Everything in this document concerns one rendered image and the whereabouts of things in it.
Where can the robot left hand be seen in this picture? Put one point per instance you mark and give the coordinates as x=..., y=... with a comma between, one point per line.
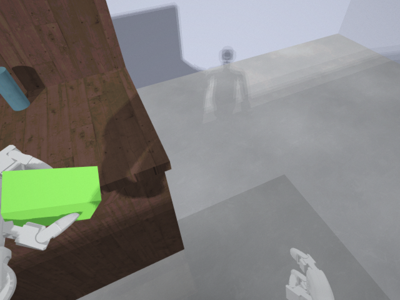
x=31, y=235

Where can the robot right hand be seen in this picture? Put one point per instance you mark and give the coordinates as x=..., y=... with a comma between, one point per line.
x=313, y=286

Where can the table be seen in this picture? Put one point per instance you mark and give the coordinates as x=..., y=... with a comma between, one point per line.
x=84, y=111

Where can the sponge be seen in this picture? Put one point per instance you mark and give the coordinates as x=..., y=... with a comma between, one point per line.
x=43, y=196

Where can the left robot forearm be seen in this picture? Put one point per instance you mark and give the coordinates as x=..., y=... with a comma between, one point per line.
x=7, y=276

